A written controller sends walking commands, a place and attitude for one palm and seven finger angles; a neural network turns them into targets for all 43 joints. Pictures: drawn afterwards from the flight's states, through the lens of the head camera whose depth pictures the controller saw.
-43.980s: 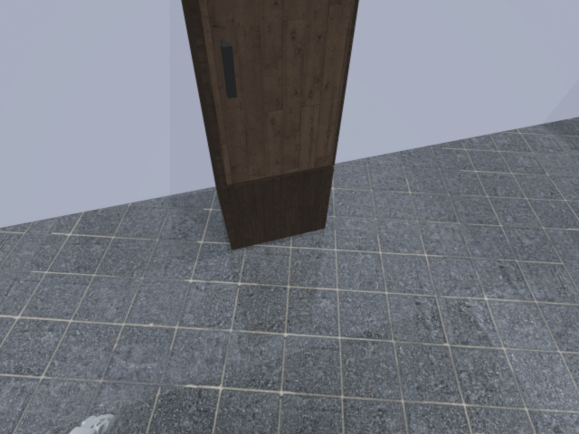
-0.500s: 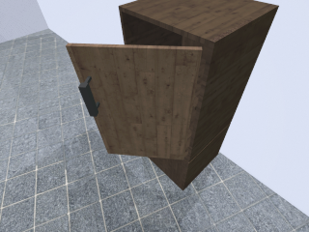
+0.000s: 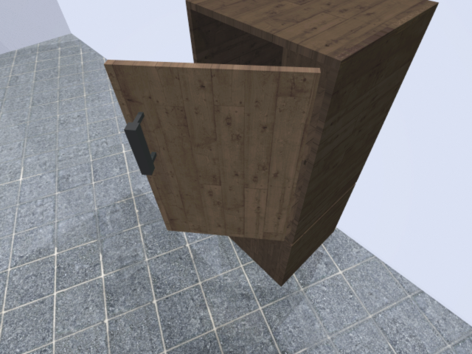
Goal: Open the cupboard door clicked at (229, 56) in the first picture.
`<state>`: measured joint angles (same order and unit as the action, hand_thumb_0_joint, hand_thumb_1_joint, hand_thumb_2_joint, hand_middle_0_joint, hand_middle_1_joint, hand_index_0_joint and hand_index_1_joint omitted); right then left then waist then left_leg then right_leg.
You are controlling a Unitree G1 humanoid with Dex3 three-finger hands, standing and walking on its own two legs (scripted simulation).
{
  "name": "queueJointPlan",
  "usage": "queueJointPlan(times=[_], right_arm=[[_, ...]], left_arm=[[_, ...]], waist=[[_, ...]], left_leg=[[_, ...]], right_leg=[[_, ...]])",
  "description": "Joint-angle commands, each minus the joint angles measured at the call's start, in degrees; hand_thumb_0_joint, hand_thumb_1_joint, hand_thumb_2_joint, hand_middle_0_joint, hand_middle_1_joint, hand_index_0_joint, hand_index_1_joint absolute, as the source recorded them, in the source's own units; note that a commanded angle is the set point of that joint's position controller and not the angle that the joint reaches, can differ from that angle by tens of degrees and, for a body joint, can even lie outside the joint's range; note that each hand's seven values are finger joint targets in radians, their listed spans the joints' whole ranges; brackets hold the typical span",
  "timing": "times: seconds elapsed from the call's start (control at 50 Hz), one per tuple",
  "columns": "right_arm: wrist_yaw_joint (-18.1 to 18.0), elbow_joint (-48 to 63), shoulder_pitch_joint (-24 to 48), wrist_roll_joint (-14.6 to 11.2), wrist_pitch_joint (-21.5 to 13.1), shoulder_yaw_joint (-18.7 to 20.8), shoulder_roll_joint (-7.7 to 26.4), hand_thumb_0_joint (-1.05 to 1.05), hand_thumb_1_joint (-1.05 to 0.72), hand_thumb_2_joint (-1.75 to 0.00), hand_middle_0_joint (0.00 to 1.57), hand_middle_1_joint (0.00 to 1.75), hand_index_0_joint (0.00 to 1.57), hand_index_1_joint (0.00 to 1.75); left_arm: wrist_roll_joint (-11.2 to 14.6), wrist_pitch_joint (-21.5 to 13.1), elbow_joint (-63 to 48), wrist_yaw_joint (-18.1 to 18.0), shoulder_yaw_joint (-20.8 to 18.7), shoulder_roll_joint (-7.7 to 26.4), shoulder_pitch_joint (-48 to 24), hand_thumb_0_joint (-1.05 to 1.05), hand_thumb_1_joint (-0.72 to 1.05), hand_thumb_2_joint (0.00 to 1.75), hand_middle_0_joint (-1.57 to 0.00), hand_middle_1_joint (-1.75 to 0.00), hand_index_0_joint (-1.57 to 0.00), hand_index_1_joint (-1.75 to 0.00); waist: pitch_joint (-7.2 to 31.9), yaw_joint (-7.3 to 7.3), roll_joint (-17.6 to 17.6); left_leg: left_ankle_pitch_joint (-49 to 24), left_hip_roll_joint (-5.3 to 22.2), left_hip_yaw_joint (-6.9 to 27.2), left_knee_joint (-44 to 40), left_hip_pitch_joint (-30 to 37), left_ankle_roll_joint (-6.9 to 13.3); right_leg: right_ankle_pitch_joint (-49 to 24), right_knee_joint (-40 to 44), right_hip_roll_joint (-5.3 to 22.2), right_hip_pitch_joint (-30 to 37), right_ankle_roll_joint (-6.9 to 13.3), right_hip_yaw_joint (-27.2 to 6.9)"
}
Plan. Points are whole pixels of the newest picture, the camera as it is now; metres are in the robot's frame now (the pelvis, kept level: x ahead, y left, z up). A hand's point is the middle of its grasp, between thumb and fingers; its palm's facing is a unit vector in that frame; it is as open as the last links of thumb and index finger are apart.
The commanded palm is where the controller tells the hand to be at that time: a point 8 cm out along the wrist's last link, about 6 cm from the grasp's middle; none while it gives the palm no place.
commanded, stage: come to a stop and stand still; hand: left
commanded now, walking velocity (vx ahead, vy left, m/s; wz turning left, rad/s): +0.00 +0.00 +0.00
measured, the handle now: (144, 143) +0.52 +0.24 +0.05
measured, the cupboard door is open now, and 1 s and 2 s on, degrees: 40 40 40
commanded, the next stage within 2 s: look again from close up in 0.08 s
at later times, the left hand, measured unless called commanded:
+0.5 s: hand out of the picture -0.03 +0.16 -0.17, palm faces +0.05 -0.98 -0.19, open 7.4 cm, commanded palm none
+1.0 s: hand (131, 317) +0.18 +0.18 -0.01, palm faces +0.17 -0.98 -0.13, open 7.6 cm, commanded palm +0.10 +0.23 -0.05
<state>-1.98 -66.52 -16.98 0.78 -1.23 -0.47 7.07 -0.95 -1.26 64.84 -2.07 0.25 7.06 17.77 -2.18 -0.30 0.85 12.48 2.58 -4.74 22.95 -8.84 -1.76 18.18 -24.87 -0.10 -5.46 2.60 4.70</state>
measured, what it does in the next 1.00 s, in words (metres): stands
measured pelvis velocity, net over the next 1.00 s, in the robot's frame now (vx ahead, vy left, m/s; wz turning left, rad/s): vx -0.03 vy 0.01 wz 0.04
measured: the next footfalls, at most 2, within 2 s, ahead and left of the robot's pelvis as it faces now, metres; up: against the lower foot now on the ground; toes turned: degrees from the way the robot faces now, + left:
none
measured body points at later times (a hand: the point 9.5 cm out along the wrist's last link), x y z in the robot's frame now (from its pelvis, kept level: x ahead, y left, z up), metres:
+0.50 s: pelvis +0.00 +0.00 +0.00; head +0.00 -0.01 +0.45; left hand -0.03 +0.21 -0.16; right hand -0.01 -0.21 -0.17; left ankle +0.00 +0.14 -0.74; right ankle -0.05 -0.08 -0.74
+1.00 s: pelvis -0.03 +0.01 -0.02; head -0.03 -0.02 +0.43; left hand +0.16 +0.23 +0.01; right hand +0.10 -0.26 -0.13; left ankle -0.01 +0.14 -0.74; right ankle -0.05 -0.08 -0.74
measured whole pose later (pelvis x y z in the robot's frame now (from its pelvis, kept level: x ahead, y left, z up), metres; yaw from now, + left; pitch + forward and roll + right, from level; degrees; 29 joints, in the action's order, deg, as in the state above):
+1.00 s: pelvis -0.03 +0.01 -0.02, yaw +2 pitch +2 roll +1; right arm -5.1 -45.6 -14.4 -1.8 -16.4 1.7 16.6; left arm 10.2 -14.3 11.0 -2.0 -0.4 10.3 20.5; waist 3.0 1.9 4.1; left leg 15.9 1.5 -2.5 36.3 -22.3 -0.4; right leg 22.2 -38.3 1.9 -18.3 1.7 6.3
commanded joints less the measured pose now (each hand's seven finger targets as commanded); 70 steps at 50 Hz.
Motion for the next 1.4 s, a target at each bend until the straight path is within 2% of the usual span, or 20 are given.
queueJointPlan(times=[0.0,0.72,0.74,0.76,0.78,0.8,0.82,0.84,0.86,0.92,0.94,0.98,1.0,1.04,1.06,1.1,1.16,1.22,1.3,1.38], right_arm=[[-0.4,0.8,-3.9,-0.1,-0.5,0.6,4.0,0.0,-0.9,-0.9,0.2,0.3,0.2,0.3],[-0.3,0.5,-3.1,-0.1,-0.1,0.8,4.0,0.0,-0.9,-0.9,0.2,0.3,0.2,0.3],[0.5,5.2,4.3,-0.6,-0.9,0.8,6.0,0.0,-0.9,-0.9,0.2,0.3,0.2,0.3],[-2.1,25.0,1.5,-2.3,-9.8,1.6,18.6,0.0,-0.9,-0.9,0.2,0.3,0.2,0.3],[-3.7,21.5,6.2,-1.8,-14.0,0.8,12.6,0.0,-0.9,-0.9,0.2,0.3,0.2,0.3],[-3.8,19.4,6.1,-2.5,-15.1,2.1,13.3,0.0,-0.9,-0.9,0.2,0.3,0.2,0.3],[-3.3,19.2,3.7,-3.8,-15.2,2.3,10.4,0.0,-0.9,-0.9,0.2,0.3,0.2,0.3],[-3.4,23.5,4.8,-4.4,-15.8,2.2,12.2,0.0,-0.9,-0.9,0.2,0.3,0.2,0.3],[-4.1,24.8,5.8,-4.6,-17.2,2.8,13.4,0.0,-0.9,-0.9,0.2,0.3,0.2,0.3],[-3.9,28.9,5.3,-2.7,-18.9,3.1,14.6,0.0,-0.9,-0.9,0.2,0.3,0.2,0.3],[-3.5,29.8,6.1,-2.1,-19.0,3.8,14.6,0.0,-0.9,-0.9,0.2,0.3,0.2,0.3],[-1.9,32.6,8.3,-1.4,-18.7,4.6,14.7,0.0,-0.9,-0.9,0.2,0.3,0.2,0.3],[-0.4,34.1,9.0,-1.8,-18.0,5.3,14.6,0.0,-0.9,-0.9,0.2,0.3,0.2,0.3],[1.5,38.1,11.4,-1.7,-16.8,5.6,15.2,0.0,-0.9,-0.9,0.2,0.3,0.2,0.3],[1.6,39.7,11.3,-2.0,-15.8,6.1,14.7,0.0,-0.9,-0.9,0.2,0.3,0.2,0.3],[1.6,42.9,12.1,-1.9,-13.3,5.9,14.2,0.0,-0.9,-0.9,0.2,0.3,0.2,0.3],[0.9,47.0,12.1,-2.4,-11.9,5.4,12.9,0.0,-0.9,-0.9,0.2,0.3,0.2,0.3],[-0.1,45.8,8.1,-1.7,-11.8,4.7,12.6,0.0,-0.9,-0.9,0.2,0.3,0.2,0.3],[-1.6,42.3,6.6,-1.8,-14.2,2.8,13.7,0.0,-0.9,-0.9,0.2,0.3,0.2,0.3],[-2.8,42.0,6.5,-3.2,-15.0,2.7,15.4,0.0,-0.9,-0.9,0.2,0.3,0.2,0.3]], left_arm=[[0.1,-0.7,-0.9,-0.6,-1.1,5.6,4.9,0.0,0.9,0.9,-0.2,-0.3,-0.2,-0.3],[0.1,-0.8,-0.5,-0.6,-1.0,5.4,5.9,0.0,0.9,0.9,-0.2,-0.3,-0.2,-0.3],[-0.7,-2.5,0.7,-2.6,-1.0,6.8,9.6,0.0,0.9,0.9,-0.2,-0.3,-0.2,-0.3],[12.1,-15.3,-86.4,0.1,-0.1,16.3,-33.9,0.0,0.88,0.89,-0.2,-0.32,-0.2,-0.32],[7.8,-12.0,-70.3,-2.8,-3.7,14.9,-13.0,0.0,0.85,0.88,-0.2,-0.33,-0.2,-0.33],[8.1,-9.0,-67.0,-5.8,-2.6,12.5,-11.2,0.0,0.83,0.87,-0.21,-0.34,-0.21,-0.34],[8.9,-3.7,-53.2,-5.2,3.5,-0.5,5.9,0.0,0.81,0.86,-0.21,-0.36,-0.21,-0.36],[11.2,-5.4,-66.0,-3.7,6.2,-2.3,-2.9,0.0,0.78,0.85,-0.21,-0.37,-0.21,-0.37],[11.7,-7.8,-68.8,-2.5,5.7,-0.3,-1.3,0.0,0.76,0.84,-0.21,-0.39,-0.21,-0.39],[11.2,-14.6,-62.6,0.7,5.1,-0.3,-2.1,0.0,0.69,0.81,-0.22,-0.43,-0.22,-0.43],[11.3,-17.6,-56.8,2.6,3.1,-0.5,-0.4,0.0,0.67,0.8,-0.22,-0.45,-0.22,-0.45],[13.1,-24.3,-50.6,8.4,-2.2,1.5,11.8,0.0,0.62,0.78,-0.22,-0.48,-0.22,-0.48],[13.4,-26.8,-47.6,12.2,-7.2,5.3,18.7,0.0,0.6,0.77,-0.22,-0.5,-0.22,-0.5],[14.8,-32.3,-50.5,19.8,-10.4,8.5,16.7,0.0,0.55,0.75,-0.22,-0.53,-0.22,-0.53],[14.3,-32.8,-51.3,21.0,-14.6,11.6,17.1,0.0,0.53,0.74,-0.23,-0.54,-0.23,-0.54],[14.2,-30.5,-58.2,20.6,-16.7,14.4,14.1,0.0,0.48,0.72,-0.23,-0.57,-0.23,-0.57],[15.4,-29.2,-73.3,17.2,-13.1,10.8,4.5,0.0,0.41,0.69,-0.24,-0.62,-0.24,-0.62],[14.8,-33.0,-85.5,14.4,-10.8,11.2,-5.4,0.0,0.34,0.66,-0.24,-0.66,-0.24,-0.66],[15.1,-35.9,-83.0,18.2,-4.2,9.0,-11.8,0.0,0.25,0.62,-0.25,-0.72,-0.25,-0.72],[15.7,-27.0,-71.1,24.3,-7.7,13.5,-7.1,0.0,0.15,0.58,-0.25,-0.78,-0.25,-0.78]], waist=[[-2.5,-0.11,-0.9],[-4.2,-0.14,-1.3],[-4.4,-2.53,-5.9],[22.5,6.43,6.1],[22.7,0.16,16.4],[15.5,1.18,15.1],[8.7,2.42,4.1],[4.9,2.51,-0.3],[5.7,2.97,-4.2],[-1.2,5.05,-14.9],[-2.7,4.11,-19.1],[0.4,-0.87,-22.9],[3.0,-4.14,-17.3],[9.3,-3.8,-10.4],[13.3,-4.94,-7.2],[16.5,-6.25,1.8],[19.0,-3.06,5.4],[19.6,1.48,5.8],[14.7,5.86,4.6],[15.2,4.6,-0.7]], left_leg=[[-11.0,3.8,3.8,-2.3,1.3,2.7],[-8.2,3.5,4.2,-2.8,0.3,2.1],[-5.9,3.2,1.5,13.2,-7.5,0.8],[-12.0,-2.0,1.7,3.2,9.9,4.6],[-17.9,-1.5,0.7,1.6,11.7,4.9],[-12.4,-1.1,1.8,2.8,4.9,3.1],[-9.6,0.4,3.5,2.1,0.7,3.9],[-7.8,0.1,4.4,3.2,-0.7,4.2],[-4.5,-0.6,3.6,5.3,-0.8,4.6],[2.9,-2.9,4.6,11.8,-10.1,3.9],[4.7,-3.0,5.3,13.9,-15.1,3.3],[5.7,-3.1,5.5,17.7,-24.2,2.0],[3.7,-3.7,4.6,19.1,-25.3,1.2],[0.3,-4.7,3.3,23.4,-27.4,0.7],[-1.2,-4.9,2.1,24.6,-28.0,1.1],[-2.0,-5.1,0.8,25.3,-26.8,1.7],[-1.3,-3.8,1.0,26.0,-22.9,2.7],[-0.7,-1.9,4.2,28.3,-21.2,3.5],[4.0,-1.1,7.1,30.4,-23.4,3.8],[9.0,-1.4,7.3,28.4,-26.6,3.7]], right_leg=[[-16.8,5.1,6.4,-4.5,-0.1,-5.4],[-13.7,7.5,6.9,-5.4,-0.1,-5.6],[-48.6,6.6,11.5,-5.2,-4.5,-11.9],[-34.8,0.0,6.4,-1.4,-2.1,-8.0],[-20.9,-2.0,2.4,-1.3,-0.4,-5.1],[-11.8,-0.3,2.2,-6.0,-0.8,-2.9],[-11.1,-0.5,2.0,-8.4,-1.6,-1.0],[-10.5,-1.4,1.8,-10.4,-2.4,-0.4],[-7.0,-0.6,1.6,-14.3,-3.0,-0.9],[7.7,-1.8,1.5,-26.3,-3.7,-1.9],[10.0,-4.2,1.5,-29.7,-3.7,-1.8],[9.2,-9.0,2.1,-29.1,-3.5,-4.1],[3.1,-11.9,2.6,-25.6,-2.6,-5.2],[-9.7,-18.1,3.4,-22.2,-2.1,-5.7],[-12.9,-19.9,3.6,-20.3,-1.8,-6.0],[-12.2,-21.4,3.3,-20.2,-1.3,-6.3],[-8.3,-22.3,1.3,-25.0,-1.3,-4.4],[-5.5,-23.5,0.0,-30.8,-1.5,-3.7],[1.3,-23.8,-0.9,-38.0,-1.3,-3.0],[7.2,-19.8,-0.7,-35.2,-2.0,-4.0]])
